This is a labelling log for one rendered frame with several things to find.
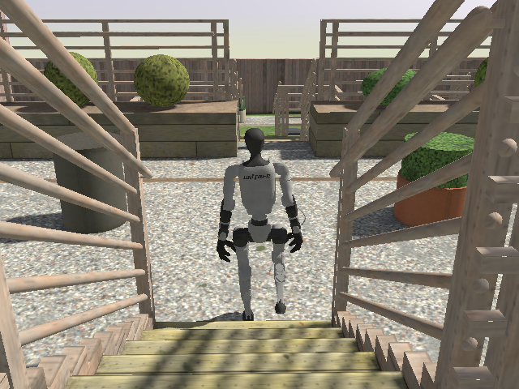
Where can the humanoid robot head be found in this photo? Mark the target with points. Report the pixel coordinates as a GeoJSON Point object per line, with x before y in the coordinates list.
{"type": "Point", "coordinates": [254, 139]}

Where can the robot left forearm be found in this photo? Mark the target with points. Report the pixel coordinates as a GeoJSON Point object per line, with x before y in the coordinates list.
{"type": "Point", "coordinates": [224, 223]}

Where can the left robot upper arm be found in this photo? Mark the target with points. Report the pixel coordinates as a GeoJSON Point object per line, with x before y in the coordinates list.
{"type": "Point", "coordinates": [228, 189]}

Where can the right robot foot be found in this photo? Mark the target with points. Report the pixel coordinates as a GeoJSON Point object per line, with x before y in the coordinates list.
{"type": "Point", "coordinates": [280, 308]}

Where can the left robot hand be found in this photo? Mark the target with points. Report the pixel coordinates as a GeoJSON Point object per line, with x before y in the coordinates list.
{"type": "Point", "coordinates": [221, 249]}

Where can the right robot hand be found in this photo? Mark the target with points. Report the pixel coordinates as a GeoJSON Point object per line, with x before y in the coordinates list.
{"type": "Point", "coordinates": [297, 240]}

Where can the robot right forearm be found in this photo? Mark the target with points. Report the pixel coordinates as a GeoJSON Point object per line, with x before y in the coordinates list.
{"type": "Point", "coordinates": [292, 212]}

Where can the right robot upper arm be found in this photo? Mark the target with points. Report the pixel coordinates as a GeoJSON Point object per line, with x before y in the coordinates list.
{"type": "Point", "coordinates": [285, 182]}

